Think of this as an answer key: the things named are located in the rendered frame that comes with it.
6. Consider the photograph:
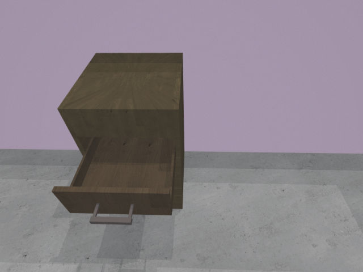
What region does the cabinet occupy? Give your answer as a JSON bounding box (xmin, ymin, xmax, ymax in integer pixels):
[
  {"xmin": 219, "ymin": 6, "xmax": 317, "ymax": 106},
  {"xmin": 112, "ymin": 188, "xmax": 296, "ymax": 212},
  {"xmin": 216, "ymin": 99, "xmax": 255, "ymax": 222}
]
[{"xmin": 57, "ymin": 53, "xmax": 184, "ymax": 209}]

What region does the handle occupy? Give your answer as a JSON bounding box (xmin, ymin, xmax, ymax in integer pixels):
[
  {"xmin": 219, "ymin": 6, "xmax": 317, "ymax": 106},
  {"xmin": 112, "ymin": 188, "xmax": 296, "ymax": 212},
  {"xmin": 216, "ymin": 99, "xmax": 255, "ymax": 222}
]
[{"xmin": 89, "ymin": 203, "xmax": 134, "ymax": 225}]

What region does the drawer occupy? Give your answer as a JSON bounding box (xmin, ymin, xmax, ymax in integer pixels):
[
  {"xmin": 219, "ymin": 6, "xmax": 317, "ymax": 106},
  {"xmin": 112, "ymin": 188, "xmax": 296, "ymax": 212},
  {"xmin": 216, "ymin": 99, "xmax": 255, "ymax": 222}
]
[{"xmin": 52, "ymin": 137, "xmax": 176, "ymax": 215}]

